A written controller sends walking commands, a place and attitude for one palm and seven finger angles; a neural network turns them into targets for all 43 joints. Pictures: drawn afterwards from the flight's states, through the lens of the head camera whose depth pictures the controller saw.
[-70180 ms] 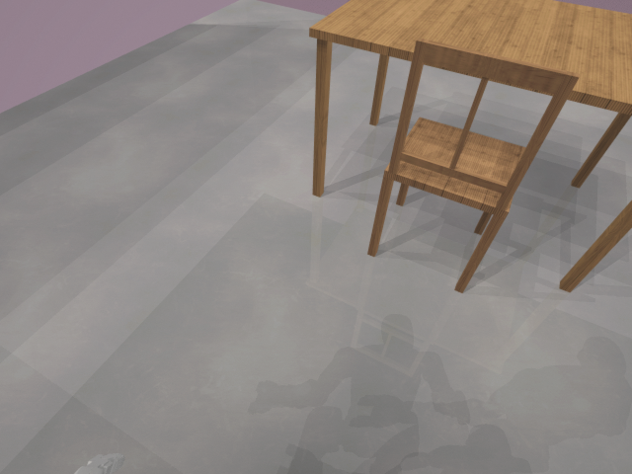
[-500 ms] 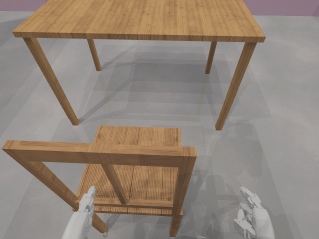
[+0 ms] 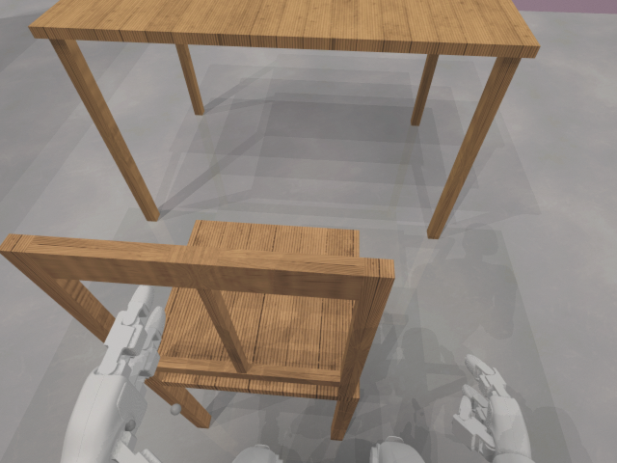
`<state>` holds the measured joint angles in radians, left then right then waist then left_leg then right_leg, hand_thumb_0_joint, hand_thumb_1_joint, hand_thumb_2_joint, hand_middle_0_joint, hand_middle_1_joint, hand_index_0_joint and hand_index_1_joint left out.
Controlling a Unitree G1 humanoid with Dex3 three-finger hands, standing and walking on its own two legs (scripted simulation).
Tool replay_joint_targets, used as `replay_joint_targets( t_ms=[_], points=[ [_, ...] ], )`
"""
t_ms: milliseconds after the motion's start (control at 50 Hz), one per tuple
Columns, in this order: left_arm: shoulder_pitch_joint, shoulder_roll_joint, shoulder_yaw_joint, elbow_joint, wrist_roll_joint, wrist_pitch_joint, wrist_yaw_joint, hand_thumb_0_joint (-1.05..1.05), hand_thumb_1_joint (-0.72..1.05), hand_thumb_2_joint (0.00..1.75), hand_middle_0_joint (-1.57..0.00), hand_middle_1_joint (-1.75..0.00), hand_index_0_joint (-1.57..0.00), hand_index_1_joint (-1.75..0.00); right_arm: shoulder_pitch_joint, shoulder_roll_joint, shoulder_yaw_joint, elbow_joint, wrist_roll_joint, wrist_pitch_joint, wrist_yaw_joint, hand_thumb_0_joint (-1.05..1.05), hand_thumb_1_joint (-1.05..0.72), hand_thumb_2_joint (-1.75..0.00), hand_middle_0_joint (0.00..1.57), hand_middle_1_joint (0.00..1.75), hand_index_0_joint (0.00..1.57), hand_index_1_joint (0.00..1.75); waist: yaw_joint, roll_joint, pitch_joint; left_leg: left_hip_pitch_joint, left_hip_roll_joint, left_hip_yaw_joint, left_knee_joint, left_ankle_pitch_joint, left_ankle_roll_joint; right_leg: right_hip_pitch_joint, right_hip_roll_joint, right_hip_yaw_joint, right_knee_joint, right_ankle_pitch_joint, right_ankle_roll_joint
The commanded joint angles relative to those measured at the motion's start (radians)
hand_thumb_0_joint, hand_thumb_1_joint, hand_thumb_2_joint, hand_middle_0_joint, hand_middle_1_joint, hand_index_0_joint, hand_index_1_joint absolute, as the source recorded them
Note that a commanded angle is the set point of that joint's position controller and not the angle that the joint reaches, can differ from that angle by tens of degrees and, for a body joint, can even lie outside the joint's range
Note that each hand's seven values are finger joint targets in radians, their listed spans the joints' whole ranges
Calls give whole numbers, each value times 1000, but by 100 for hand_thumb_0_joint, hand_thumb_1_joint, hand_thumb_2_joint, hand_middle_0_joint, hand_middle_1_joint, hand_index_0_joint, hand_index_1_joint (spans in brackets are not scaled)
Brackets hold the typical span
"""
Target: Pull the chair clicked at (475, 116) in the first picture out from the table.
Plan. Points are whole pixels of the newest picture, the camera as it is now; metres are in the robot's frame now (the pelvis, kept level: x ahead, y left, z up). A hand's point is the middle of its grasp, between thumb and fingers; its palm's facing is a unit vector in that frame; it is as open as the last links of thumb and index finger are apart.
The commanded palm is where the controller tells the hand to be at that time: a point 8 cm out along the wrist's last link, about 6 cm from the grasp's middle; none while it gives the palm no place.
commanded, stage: draw the hand back to the body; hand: left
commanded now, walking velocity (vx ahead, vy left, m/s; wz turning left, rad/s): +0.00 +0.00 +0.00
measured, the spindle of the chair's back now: (228, 334) +0.29 +0.13 -0.01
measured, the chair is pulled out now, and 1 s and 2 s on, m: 0.50 0.50 0.50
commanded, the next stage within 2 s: step back with the hand held close in 1.28 s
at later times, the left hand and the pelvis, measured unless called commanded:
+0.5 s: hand (58, 354) +0.19 +0.23 +0.17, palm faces +0.34 -0.84 -0.43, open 14.7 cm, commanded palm +0.14 +0.26 +0.19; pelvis +0.02 +0.00 +0.06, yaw +1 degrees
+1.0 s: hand out of the picture +0.23 +0.26 +0.26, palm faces +0.50 -0.74 -0.45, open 8.3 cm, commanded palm +0.18 +0.29 +0.26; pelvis +0.04 -0.01 +0.08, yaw -1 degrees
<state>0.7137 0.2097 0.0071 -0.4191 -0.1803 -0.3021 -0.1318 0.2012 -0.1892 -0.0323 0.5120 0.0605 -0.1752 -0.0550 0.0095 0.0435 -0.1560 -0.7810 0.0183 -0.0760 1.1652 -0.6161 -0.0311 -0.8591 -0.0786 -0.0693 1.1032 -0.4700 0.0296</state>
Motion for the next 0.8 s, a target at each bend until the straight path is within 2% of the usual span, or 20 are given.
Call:
replay_joint_targets(
  t_ms=[0, 80, 140, 180, 200, 220, 240, 280, 340, 440, 480, 520, 580, 600, 640, 660, 680, 700, 740, 780],
  points=[
    [121, 124, 154, -189, -56, 17, -27, 0, -55, 20, 0, 0, 0, 0, -107, -105, -44, -213, 26, -33, -23, 0, -90, -90, 20, 30, 20, 30, 14, -25, -146, 36, -29, 50, -263, 270, 33, 300, 38, -10, -217, 111, -42],
    [57, 134, 187, -276, -98, 45, -9, 0, -55, 20, 0, 0, 0, 0, -85, -99, -33, -205, 31, -44, -48, 0, -90, -90, 20, 30, 20, 30, 0, -53, -119, 86, -25, 42, -294, 296, 36, 326, 42, -19, -262, 144, -34],
    [5, 163, 217, -284, -116, 30, -13, 0, -44, 25, -1, -2, -1, -2, -71, -103, -22, -175, 31, -72, -55, 0, -90, -90, 20, 30, 20, 30, -9, -33, -96, 121, -23, 37, -311, 314, 35, 339, 44, -18, -295, 163, -33],
    [-23, 186, 247, -297, -125, 12, -14, 0, -37, 29, -2, -4, -2, -4, -68, -104, -17, -160, 32, -96, -58, 0, -90, -90, 20, 30, 20, 30, -3, -5, -93, 154, -22, 35, -332, 327, 33, 353, 45, -23, -311, 165, -34],
    [35, 408, 348, -276, 73, 140, 149, 0, -33, 31, -3, -5, -3, -5, -52, -102, -11, -159, -1, -65, -81, 0, -90, -90, 20, 30, 20, 30, 79, 67, -156, 208, 16, 41, -393, 338, 23, 468, 21, 26, -356, 167, -68],
    [35, 265, 249, -373, 85, 194, 203, 0, -30, 32, -4, -5, -4, -5, -46, -83, 13, -190, -6, -61, -86, 0, -90, -90, 20, 30, 20, 30, 36, 97, -103, 230, 6, 49, -422, 340, 21, 489, 10, 3, -373, 194, -62],
    [42, 254, 248, -353, 103, 230, 245, 0, -26, 34, -4, -6, -4, -6, -44, -83, 9, -168, -6, -51, -92, 0, -90, -90, 20, 30, 20, 30, 36, 97, -73, 249, 16, 49, -429, 370, 19, 501, 12, -8, -375, 229, -64],
    [30, 241, 232, -341, 120, 270, 282, 0, -19, 37, -5, -8, -5, -8, -58, -88, 17, -151, -15, -39, -97, 0, -90, -90, 20, 30, 20, 30, 34, 80, -30, 291, 23, 46, -456, 410, 19, 519, 16, -24, -397, 265, -62],
    [-36, 271, 262, -321, 131, 288, 314, 0, -8, 43, -7, -10, -7, -10, -71, -99, 22, -125, -21, -43, -103, 0, -90, -90, 20, 30, 20, 30, 33, 53, 14, 345, 24, 41, -512, 415, 20, 571, 16, -26, -450, 284, -60],
    [-102, 223, 244, -201, 140, 272, 321, 0, 10, 51, -9, -14, -9, -14, -95, -116, 19, -85, -24, -44, -92, 0, -90, -90, 20, 30, 20, 30, 27, -9, 112, 419, 25, 42, -595, 377, 27, 593, 14, -18, -546, 250, -52],
    [-127, 237, 261, -199, 143, 258, 321, 0, 17, 55, -10, -15, -10, -15, -107, -119, 18, -76, -29, -47, -85, 0, -90, -90, 20, 30, 20, 30, 33, -21, 110, 443, 24, 45, -625, 392, 32, 628, 11, -16, -565, 273, -51],
    [-134, 253, 289, -209, 147, 247, 320, 0, 25, 58, -11, -16, -11, -16, -113, -119, 16, -64, -29, -51, -78, 0, -90, -90, 20, 30, 20, 30, 44, 20, 101, 476, 23, 49, -647, 435, 30, 662, 9, -8, -577, 316, -55],
    [-151, 277, 332, -236, 145, 231, 319, 0, 36, 64, -13, -19, -13, -19, -123, -115, 15, -52, -33, -57, -68, 0, -90, -90, 20, 30, 20, 30, 52, 10, 81, 519, 28, 53, -674, 516, 31, 708, 6, -9, -585, 400, -55],
    [-167, 297, 357, -244, 142, 234, 319, 0, 39, 65, -13, -19, -13, -19, -133, -115, 15, -45, -32, -58, -66, 0, -90, -90, 20, 30, 20, 30, 54, 37, 84, 520, 27, 52, -679, 530, 28, 723, 8, -2, -598, 417, -58],
    [-173, 303, 383, -230, 140, 228, 321, 0, 47, 69, -14, -21, -14, -21, -131, -111, 14, -35, -34, -57, -63, 0, -90, -90, 20, 30, 20, 30, 53, 3, 93, 542, 31, 55, -692, 551, 29, 732, 8, -3, -610, 445, -56],
    [-186, 305, 392, -242, 140, 223, 320, 0, 50, 71, -15, -22, -15, -22, -128, -113, 13, -33, -34, -55, -61, 0, -90, -90, 20, 30, 20, 30, 55, 18, 81, 560, 32, 61, -693, 569, 31, 739, 7, 1, -611, 460, -54],
    [-200, 308, 400, -238, 138, 222, 319, 0, 54, 73, -15, -22, -15, -22, -131, -112, 13, -31, -34, -53, -60, 0, -90, -90, 20, 30, 20, 30, 53, 10, 83, 566, 33, 63, -698, 575, 32, 744, 6, -1, -619, 469, -52],
    [-231, 317, 411, -247, 136, 223, 318, 0, 57, 74, -16, -23, -16, -23, -137, -116, 13, -26, -32, -53, -59, 0, -90, -90, 20, 30, 20, 30, 50, 44, 96, 565, 30, 61, -705, 567, 28, 745, 8, 9, -631, 460, -57],
    [-240, 316, 428, -219, 132, 219, 319, 0, 65, 78, -16, -25, -16, -25, -133, -119, 9, -19, -33, -50, -58, 0, -90, -90, 20, 30, 20, 30, 50, 5, 99, 583, 35, 63, -715, 565, 31, 744, 9, 3, -636, 455, -52],
    [-269, 321, 439, -231, 132, 210, 319, 0, 72, 81, -18, -26, -18, -26, -136, -123, 9, -16, -35, -50, -55, 0, -90, -90, 20, 30, 20, 30, 53, 26, 83, 599, 35, 65, -727, 581, 32, 758, 5, 0, -636, 463, -51]
  ],
)
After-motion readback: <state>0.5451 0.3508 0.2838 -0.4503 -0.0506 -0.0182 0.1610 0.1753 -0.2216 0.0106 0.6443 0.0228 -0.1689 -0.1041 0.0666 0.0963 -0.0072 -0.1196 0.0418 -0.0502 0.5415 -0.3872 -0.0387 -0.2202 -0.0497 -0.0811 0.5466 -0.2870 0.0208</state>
